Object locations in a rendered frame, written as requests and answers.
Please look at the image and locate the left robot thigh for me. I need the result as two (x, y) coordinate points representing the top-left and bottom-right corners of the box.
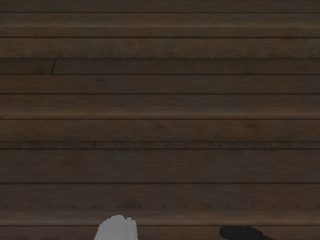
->
(94, 216), (138, 240)

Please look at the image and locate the robot right hand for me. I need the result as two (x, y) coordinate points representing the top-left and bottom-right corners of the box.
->
(219, 225), (276, 240)

